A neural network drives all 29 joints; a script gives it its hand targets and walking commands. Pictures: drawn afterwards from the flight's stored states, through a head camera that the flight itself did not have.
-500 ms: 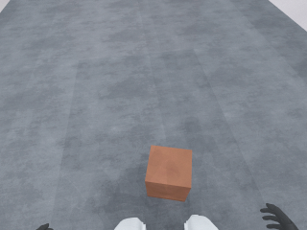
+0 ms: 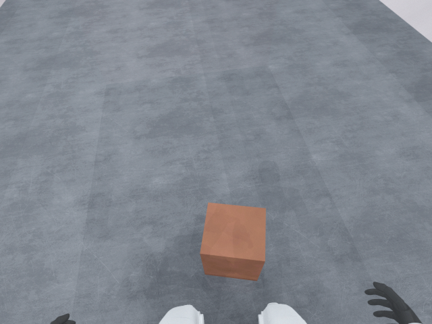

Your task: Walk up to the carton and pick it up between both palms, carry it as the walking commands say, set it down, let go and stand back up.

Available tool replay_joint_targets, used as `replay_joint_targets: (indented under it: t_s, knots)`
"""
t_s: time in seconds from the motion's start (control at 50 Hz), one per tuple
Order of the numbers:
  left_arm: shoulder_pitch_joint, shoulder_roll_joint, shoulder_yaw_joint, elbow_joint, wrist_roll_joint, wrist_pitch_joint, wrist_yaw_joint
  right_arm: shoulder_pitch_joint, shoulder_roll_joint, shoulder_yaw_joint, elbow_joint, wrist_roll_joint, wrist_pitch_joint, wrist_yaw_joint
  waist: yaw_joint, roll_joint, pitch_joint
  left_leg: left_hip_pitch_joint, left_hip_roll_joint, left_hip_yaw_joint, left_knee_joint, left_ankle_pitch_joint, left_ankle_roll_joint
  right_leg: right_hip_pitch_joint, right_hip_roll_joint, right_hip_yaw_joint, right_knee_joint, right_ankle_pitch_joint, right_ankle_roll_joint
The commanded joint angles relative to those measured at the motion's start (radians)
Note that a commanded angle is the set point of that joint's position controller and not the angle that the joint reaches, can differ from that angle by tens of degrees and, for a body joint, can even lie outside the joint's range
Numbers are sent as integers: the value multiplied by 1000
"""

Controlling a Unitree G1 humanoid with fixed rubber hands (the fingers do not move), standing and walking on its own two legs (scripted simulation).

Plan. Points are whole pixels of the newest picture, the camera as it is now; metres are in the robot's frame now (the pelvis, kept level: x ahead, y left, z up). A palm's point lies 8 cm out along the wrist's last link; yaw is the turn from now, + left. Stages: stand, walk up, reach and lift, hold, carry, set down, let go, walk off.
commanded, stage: walk up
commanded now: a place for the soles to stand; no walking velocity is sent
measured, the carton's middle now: (233, 243) +0.45 -0.03 -0.59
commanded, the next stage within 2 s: none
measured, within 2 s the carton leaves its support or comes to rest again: neither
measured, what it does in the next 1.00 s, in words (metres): stands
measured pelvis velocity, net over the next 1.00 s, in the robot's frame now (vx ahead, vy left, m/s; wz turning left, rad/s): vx -0.02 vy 0.01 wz -0.06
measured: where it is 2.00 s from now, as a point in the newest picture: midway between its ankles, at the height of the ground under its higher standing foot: outside the picture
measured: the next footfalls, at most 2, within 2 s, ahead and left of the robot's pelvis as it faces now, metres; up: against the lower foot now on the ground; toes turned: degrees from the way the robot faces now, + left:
none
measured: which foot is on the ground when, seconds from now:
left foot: down 0.00-1.00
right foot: down 0.00-1.00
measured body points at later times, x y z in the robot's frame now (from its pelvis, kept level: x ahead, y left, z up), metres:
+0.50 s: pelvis -0.02 +0.01 +0.00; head +0.00 +0.01 +0.45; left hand +0.09 +0.34 -0.09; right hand +0.10 -0.31 -0.09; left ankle +0.02 +0.11 -0.70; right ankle +0.01 -0.15 -0.69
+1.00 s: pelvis -0.02 +0.01 +0.00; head +0.02 +0.01 +0.45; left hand +0.08 +0.34 -0.09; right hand +0.09 -0.31 -0.09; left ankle +0.02 +0.11 -0.70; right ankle +0.00 -0.15 -0.70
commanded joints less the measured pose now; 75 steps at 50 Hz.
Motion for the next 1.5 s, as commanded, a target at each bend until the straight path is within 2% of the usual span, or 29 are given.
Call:
replay_joint_targets:
  t_s: [0.0, 0.06, 0.12, 0.16, 0.22, 0.24, 0.32, 0.38, 0.42, 0.46, 0.5, 0.54, 0.56, 0.64, 0.68, 0.74, 0.78, 0.86, 0.92, 0.96, 1.0, 1.04, 1.12, 1.18, 1.26, 1.32, 1.36, 1.4, 1.48]
  knots:
    - [-11, 265, 88, -5, 2, -23, 3, -22, -195, -111, -45, 24, -22, -11, -30, -89, -86, 84, 18, -100, -129, -4, 27, -74, -160, 356, -223, 230, -186]
    - [-38, 193, 63, -22, -16, -13, 0, -10, -261, -122, -19, 29, -30, -13, -32, 66, -89, 149, 197, -243, -307, 124, 128, -153, 31, 27, 35, 241, -58]
    - [55, 191, 75, -6, -16, -7, 3, -53, -266, -118, -42, 34, -22, -13, 11, 142, -89, 77, 274, -243, -312, 258, 196, -46, 40, -96, 99, -4, -46]
    - [80, 220, 85, -4, -4, -17, 1, -80, -233, -107, -58, 30, -13, -15, 24, 84, -79, 25, 187, -134, -197, 242, 118, 17, 4, -40, -66, 179, -62]
    - [57, 302, 105, 3, 5, -26, 0, -66, -179, -99, -79, 39, 5, -15, 6, -139, -91, -90, -16, -60, 77, -61, 10, 26, -209, 472, -258, 277, -227]
    - [41, 314, 108, -5, 7, -25, 4, -77, -181, -103, -71, 34, 7, -15, 7, -147, -71, -76, -14, -77, 100, -169, 7, -12, -248, 517, -294, 258, -261]
    - [-75, 252, 81, -25, 5, -12, 6, 1, -186, -116, -22, 30, -12, -8, -52, -126, -45, 121, -1, -76, -125, -9, 31, -159, -142, 331, -232, 205, -161]
    - [-45, 186, 67, -14, -15, -2, -1, -15, -262, -126, -10, 29, -22, -11, -32, 102, -43, 86, 217, -307, -415, -98, 142, -166, 66, -14, 85, 77, -55]
    - [31, 212, 83, 12, -11, 2, 3, -74, -271, -124, -37, 25, -25, -8, -4, 156, -25, -2, 331, -378, -453, -53, 230, -107, 47, -83, 214, -151, -36]
    - [96, 206, 84, 14, -3, -8, -8, -109, -262, -121, -46, 22, -18, -9, 38, 151, -33, -17, 265, -263, -360, 21, 183, -18, 21, -117, 33, -120, -41]
    - [69, 222, 92, 4, 5, -20, -10, -57, -211, -100, -49, 32, -9, -15, 25, 33, -41, -47, 155, -140, -201, 62, 94, 33, -1, -11, -120, 83, -77]
    - [27, 286, 105, -2, 13, -31, -8, -34, -175, -100, -57, 33, -6, -14, -17, -122, -69, -92, -8, -62, 25, -70, 13, 6, -186, 452, -282, 93, -196]
    - [16, 302, 105, -5, 8, -31, -4, -64, -189, -104, -60, 32, -4, -13, -11, -82, -58, -57, 0, -74, 35, -133, 11, -28, -225, 494, -303, 73, -233]
    - [-68, 219, 70, -15, 2, -17, -2, -5, -194, -117, -13, 27, -21, -5, -68, -26, -53, 140, 43, -150, -218, -120, 45, -210, -77, 266, -212, 2, -132]
    - [-51, 180, 65, -12, -11, -14, -6, 7, -262, -126, 5, 28, -31, -9, -51, 104, -53, 120, 184, -298, -410, -194, 114, -178, 52, 23, 31, 73, -60]
    - [90, 203, 80, 26, -6, -12, -7, -84, -266, -116, -30, 26, -35, -8, 19, 150, -77, 30, 294, -317, -387, 4, 196, -34, 23, -92, 81, -117, -39]
    - [107, 204, 87, 28, 1, -25, -13, -81, -239, -104, -37, 26, -27, -10, 31, 94, -72, -22, 189, -179, -281, 3, 109, 49, 20, -50, -74, 26, -65]
    - [20, 288, 95, 3, 9, -26, -4, -63, -178, -100, -43, 37, -13, -13, -12, -111, -60, -53, -6, -79, -13, -84, 12, -24, -187, 445, -258, 159, -221]
    - [-60, 232, 69, -2, -5, -20, -3, -8, -199, -112, -12, 30, -30, -10, -71, -8, -96, 169, 70, -166, -236, -13, 53, -169, -81, 241, -148, 200, -131]
    - [-16, 185, 64, 0, -21, -12, -4, -16, -261, -119, -4, 29, -39, -10, -34, 117, -98, 155, 229, -286, -370, 3, 148, -141, 54, -22, 83, 122, -45]
    - [59, 191, 73, 10, -11, -13, 0, -60, -254, -111, -22, 31, -38, -9, -1, 142, -107, 109, 302, -298, -339, 184, 214, -69, 34, -86, 104, -61, -36]
    - [89, 199, 77, 10, -6, -23, -4, -78, -235, -103, -31, 32, -30, -13, 21, 97, -132, 75, 203, -172, -226, 249, 128, 34, 7, -38, -72, 133, -60]
    - [43, 286, 95, 11, 5, -29, -1, -88, -177, -99, -54, 39, -16, -16, -2, -91, -99, -35, 1, -77, 9, 42, 18, 5, -175, 406, -209, 321, -222]
    - [-29, 252, 83, -1, -3, -20, 4, -47, -191, -105, -25, 27, -28, -13, -32, -53, -105, 92, 42, -135, -142, 61, 37, -88, -126, 332, -162, 254, -178]
    - [16, 179, 62, 12, -19, -8, 1, -50, -254, -117, -14, 33, -35, -14, -16, 139, -126, 134, 282, -273, -350, 103, 194, -89, 40, -77, 101, 27, -43]
    - [99, 205, 77, 25, -2, -22, -4, -99, -229, -106, -37, 32, -25, -12, 24, 98, -111, 5, 200, -164, -254, 97, 119, 48, 5, -25, -72, 106, -66]
    - [63, 254, 93, 11, 8, -29, -6, -91, -187, -96, -51, 36, -14, -15, -4, -85, -99, -49, 65, -51, -41, 12, 37, 26, -112, 277, -211, 184, -139]
    - [25, 299, 100, 8, 11, -29, -1, -99, -175, -100, -51, 36, -6, -15, 0, -144, -73, -65, -7, -73, 34, -133, 8, -33, -217, 498, -289, 166, -243]
    - [-75, 222, 69, -14, -2, -20, 0, -1, -208, -114, 2, 25, -26, -8, -74, -29, -70, 153, 69, -168, -242, -92, 54, -189, -79, 251, -177, 112, -123]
